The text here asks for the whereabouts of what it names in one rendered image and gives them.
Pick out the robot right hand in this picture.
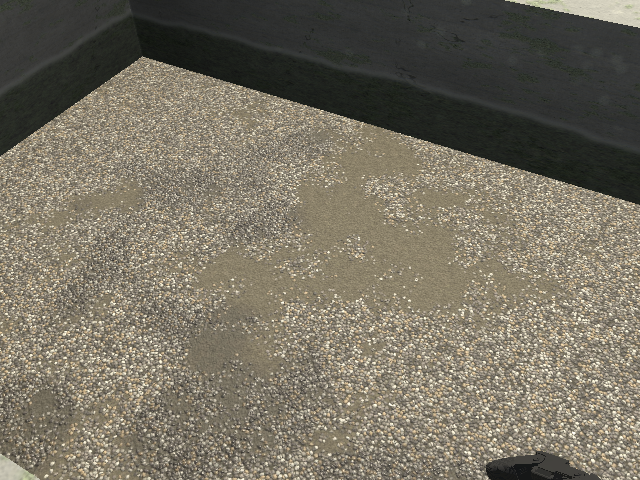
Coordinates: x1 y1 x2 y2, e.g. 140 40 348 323
486 451 601 480

